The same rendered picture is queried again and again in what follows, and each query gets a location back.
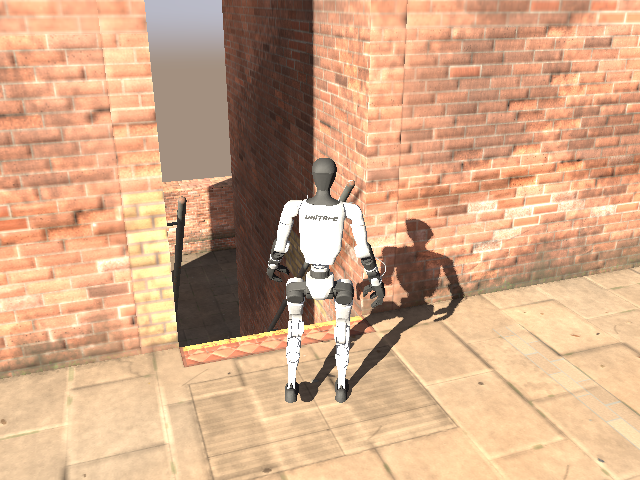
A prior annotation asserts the robot left upper arm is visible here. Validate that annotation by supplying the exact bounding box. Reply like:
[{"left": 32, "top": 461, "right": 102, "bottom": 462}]
[{"left": 274, "top": 200, "right": 302, "bottom": 253}]

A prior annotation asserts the right robot hand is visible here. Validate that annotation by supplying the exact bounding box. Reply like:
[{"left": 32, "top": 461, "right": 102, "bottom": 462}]
[{"left": 363, "top": 282, "right": 385, "bottom": 308}]

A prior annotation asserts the robot right upper arm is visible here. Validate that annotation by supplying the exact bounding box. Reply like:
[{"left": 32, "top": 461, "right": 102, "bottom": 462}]
[{"left": 343, "top": 202, "right": 371, "bottom": 259}]

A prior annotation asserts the robot left forearm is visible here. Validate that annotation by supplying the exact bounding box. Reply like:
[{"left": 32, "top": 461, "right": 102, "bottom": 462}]
[{"left": 268, "top": 238, "right": 285, "bottom": 269}]

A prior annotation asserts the robot right forearm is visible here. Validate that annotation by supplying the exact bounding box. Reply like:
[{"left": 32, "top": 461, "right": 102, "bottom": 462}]
[{"left": 361, "top": 243, "right": 382, "bottom": 286}]

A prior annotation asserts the left robot shin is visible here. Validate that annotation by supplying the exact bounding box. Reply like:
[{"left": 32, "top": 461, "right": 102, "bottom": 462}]
[{"left": 286, "top": 320, "right": 301, "bottom": 389}]

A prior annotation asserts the robot right foot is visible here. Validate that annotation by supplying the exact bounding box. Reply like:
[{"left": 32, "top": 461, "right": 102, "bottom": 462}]
[{"left": 335, "top": 378, "right": 349, "bottom": 403}]

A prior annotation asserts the left robot hand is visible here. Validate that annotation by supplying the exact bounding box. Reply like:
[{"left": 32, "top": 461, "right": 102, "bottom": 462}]
[{"left": 266, "top": 265, "right": 290, "bottom": 282}]

